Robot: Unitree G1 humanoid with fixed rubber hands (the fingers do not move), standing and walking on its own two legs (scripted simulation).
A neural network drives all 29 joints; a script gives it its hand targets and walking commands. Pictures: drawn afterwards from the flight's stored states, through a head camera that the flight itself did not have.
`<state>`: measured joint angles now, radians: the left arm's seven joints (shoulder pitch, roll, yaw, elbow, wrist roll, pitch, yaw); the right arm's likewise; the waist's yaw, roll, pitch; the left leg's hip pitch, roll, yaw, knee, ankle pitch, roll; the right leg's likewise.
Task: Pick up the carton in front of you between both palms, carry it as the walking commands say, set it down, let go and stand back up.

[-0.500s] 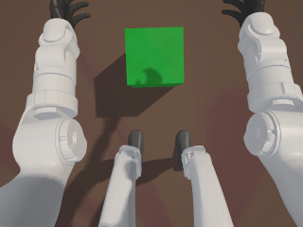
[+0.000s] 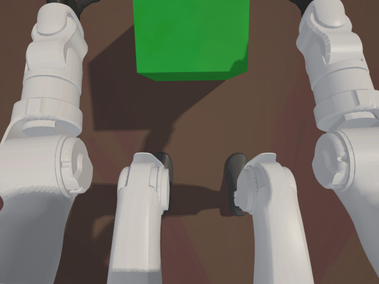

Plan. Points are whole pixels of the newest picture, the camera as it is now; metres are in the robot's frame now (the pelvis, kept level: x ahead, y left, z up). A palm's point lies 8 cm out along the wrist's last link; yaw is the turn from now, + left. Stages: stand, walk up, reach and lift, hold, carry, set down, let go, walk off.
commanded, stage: reach and lift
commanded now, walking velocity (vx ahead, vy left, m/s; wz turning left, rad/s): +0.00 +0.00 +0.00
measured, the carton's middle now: (190, 33) +0.56 +0.04 -0.34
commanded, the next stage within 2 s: none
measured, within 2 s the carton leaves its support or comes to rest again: leaves its support in 1.26 s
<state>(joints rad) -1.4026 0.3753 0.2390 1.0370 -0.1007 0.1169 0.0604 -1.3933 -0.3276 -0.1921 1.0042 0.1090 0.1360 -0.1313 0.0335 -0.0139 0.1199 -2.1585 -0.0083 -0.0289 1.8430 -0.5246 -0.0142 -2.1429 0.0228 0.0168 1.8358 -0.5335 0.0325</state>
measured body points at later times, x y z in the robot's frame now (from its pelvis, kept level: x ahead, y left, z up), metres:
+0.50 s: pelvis -0.01 +0.01 -0.10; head +0.38 +0.02 +0.12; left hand +0.56 +0.21 -0.28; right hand +0.58 -0.15 -0.28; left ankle +0.10 +0.12 -0.43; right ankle +0.10 -0.13 -0.43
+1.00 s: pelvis -0.02 +0.00 -0.09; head +0.36 +0.03 +0.13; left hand +0.56 +0.19 -0.27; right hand +0.57 -0.12 -0.27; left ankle +0.10 +0.12 -0.43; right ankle +0.10 -0.13 -0.43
